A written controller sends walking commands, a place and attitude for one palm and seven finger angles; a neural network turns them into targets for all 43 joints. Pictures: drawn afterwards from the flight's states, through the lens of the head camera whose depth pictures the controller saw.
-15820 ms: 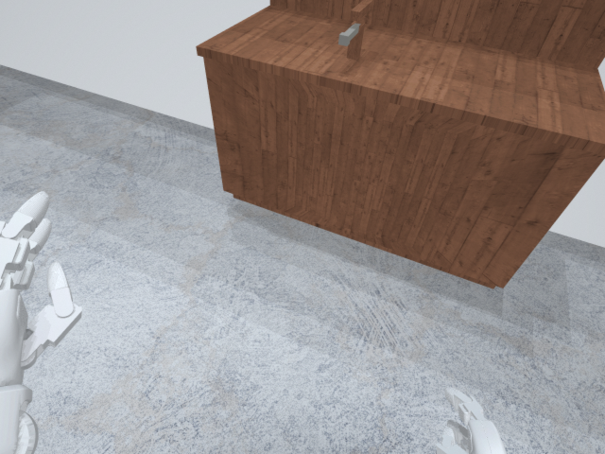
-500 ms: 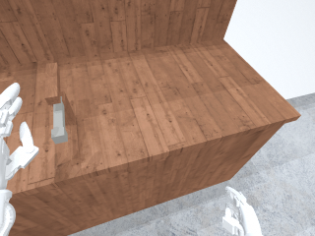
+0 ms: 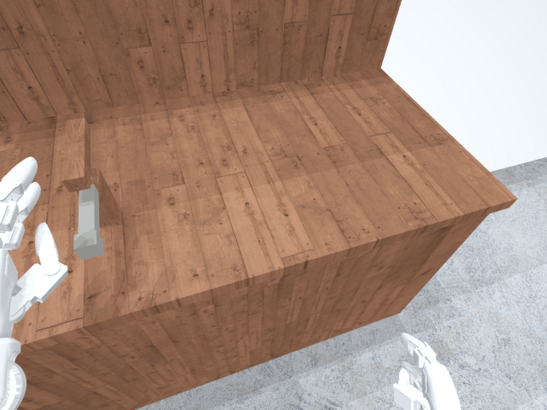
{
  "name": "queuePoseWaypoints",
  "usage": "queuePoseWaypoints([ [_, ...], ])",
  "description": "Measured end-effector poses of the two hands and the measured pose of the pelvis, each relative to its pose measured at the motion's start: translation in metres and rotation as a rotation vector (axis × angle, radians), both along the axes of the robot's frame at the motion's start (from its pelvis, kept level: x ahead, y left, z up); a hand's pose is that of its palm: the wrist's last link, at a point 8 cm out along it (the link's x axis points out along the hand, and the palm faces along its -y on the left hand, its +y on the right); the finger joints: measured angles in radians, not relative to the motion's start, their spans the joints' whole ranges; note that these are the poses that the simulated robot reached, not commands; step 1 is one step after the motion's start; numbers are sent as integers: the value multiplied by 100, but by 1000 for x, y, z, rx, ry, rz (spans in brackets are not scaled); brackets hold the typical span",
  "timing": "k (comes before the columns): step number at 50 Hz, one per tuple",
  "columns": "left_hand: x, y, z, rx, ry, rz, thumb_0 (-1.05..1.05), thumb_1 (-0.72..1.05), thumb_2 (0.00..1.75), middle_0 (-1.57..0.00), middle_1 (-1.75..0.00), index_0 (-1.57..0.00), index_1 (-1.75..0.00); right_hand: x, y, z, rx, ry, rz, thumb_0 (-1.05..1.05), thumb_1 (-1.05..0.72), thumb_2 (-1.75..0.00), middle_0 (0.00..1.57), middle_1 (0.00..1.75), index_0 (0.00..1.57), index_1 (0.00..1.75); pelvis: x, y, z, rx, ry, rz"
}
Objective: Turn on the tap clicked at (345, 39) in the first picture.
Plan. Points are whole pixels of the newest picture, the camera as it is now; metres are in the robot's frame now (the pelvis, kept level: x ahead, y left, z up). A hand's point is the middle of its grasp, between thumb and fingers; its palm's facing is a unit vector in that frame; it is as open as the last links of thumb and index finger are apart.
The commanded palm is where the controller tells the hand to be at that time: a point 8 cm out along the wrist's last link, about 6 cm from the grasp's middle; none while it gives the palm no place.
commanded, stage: shuffle to correct the standing spot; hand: left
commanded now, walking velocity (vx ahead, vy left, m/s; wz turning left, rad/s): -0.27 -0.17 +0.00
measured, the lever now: (89, 244) +0.30 +0.29 +0.07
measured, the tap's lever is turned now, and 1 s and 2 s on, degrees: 0 0 0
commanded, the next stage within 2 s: come to a stop and stand still in 0.60 s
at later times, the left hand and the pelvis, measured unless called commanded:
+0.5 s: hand (83, 295) +0.19 +0.21 +0.16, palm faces +0.35 -0.84 -0.41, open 7.4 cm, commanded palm +0.13 +0.25 +0.17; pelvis -0.03 -0.03 -0.01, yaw -1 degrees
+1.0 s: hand (97, 277) +0.22 +0.21 +0.15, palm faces +0.27 -0.87 -0.41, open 7.4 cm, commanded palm +0.16 +0.26 +0.17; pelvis -0.01 -0.01 -0.01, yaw -2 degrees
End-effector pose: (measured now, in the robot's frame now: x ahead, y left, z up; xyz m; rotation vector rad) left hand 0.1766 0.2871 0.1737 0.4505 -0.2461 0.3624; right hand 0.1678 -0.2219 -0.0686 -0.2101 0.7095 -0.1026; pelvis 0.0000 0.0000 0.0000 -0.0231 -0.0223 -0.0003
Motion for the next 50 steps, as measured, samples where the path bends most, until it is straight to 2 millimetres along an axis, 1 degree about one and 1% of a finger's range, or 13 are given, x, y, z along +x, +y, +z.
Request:
queuePoseWaypoints([
  [8, -1, -4, 2, 2, -2, -4, 2, 89, 90, -21, -30, -21, -30, 2, 0, 1, 9, -6, 6, 1, -90, -90, 20, 30, 20, 30, -5, -6, 0, 4, 6, -7],
  [14, -8, -18, 3, 25, -2, -34, 2, 89, 90, -21, -30, -21, -30, -1, -4, 1, 28, -26, 27, 1, -90, -90, 21, 30, 21, 30, -17, -17, -3, -1, 13, -11],
  [19, -20, -30, 2, 29, 13, -51, 1, 89, 90, -21, -30, -21, -30, -10, -16, -2, 24, -22, 20, 1, -90, -90, 21, 30, 21, 30, -24, -25, -5, -14, 18, -12],
  [23, -24, -34, 2, 24, 14, -48, 1, 88, 90, -21, -30, -21, -30, -21, -28, -5, 2, -3, -4, 1, -90, -90, 21, 30, 21, 30, -27, -28, -6, -13, 21, -10],
  [30, -21, -36, 4, 38, 17, -40, 1, 89, 90, -21, -30, -21, -30, -37, -44, -9, -13, 24, -42, 1, -90, -90, 20, 30, 20, 30, -28, -34, -7, -12, 23, -6],
  [37, -16, -45, 1, 35, 21, -63, 1, 89, 90, -21, -30, -21, -30, -41, -52, -13, -18, 42, -52, 1, -90, -90, 20, 30, 20, 30, -23, -39, -9, -14, 26, -3],
  [38, -12, -42, 7, 103, 11, -76, 1, 88, 90, -21, -30, -21, -30, -41, -52, -14, -34, 45, -37, 1, -90, -90, 20, 30, 20, 30, -23, -40, -9, -15, 24, -3],
  [39, -6, -34, 16, 164, -27, -84, 2, 88, 90, -22, -30, -22, -30, -42, -51, -15, -50, 58, -17, 1, -90, -90, 20, 30, 20, 30, -23, -41, -8, -11, 28, 2],
  [40, -1, -24, 23, 185, -63, -72, 1, 88, 90, -22, -30, -22, -30, -42, -50, -15, -52, 66, -5, 1, -90, -90, 20, 30, 20, 30, -22, -42, -8, -4, 30, 1],
  [42, 7, -9, 28, 170, -100, -29, 1, 88, 90, -22, -30, -22, -30, -41, -49, -13, -45, 48, 6, 1, -90, -90, 20, 30, 20, 30, -22, -39, -8, 7, 32, -11],
  [44, 10, -8, 24, 133, -94, -18, 1, 88, 90, -21, -30, -21, -30, -37, -48, -10, -31, 5, -1, 1, -90, -90, 20, 30, 21, 30, -22, -33, -8, 10, 30, -26],
  [48, 8, -26, 2, 58, -10, -94, 1, 89, 90, -21, -30, -21, -30, -32, -42, -4, -13, -56, -37, 1, -90, -90, 20, 30, 21, 30, -18, -20, -8, 7, 23, -37],
  [50, 5, -29, -9, 32, 27, -129, 1, 89, 90, -21, -30, -21, -30, -30, -35, -1, -22, -59, -48, 1, -90, -90, 20, 30, 20, 30, -15, -14, -8, 6, 22, -37],
])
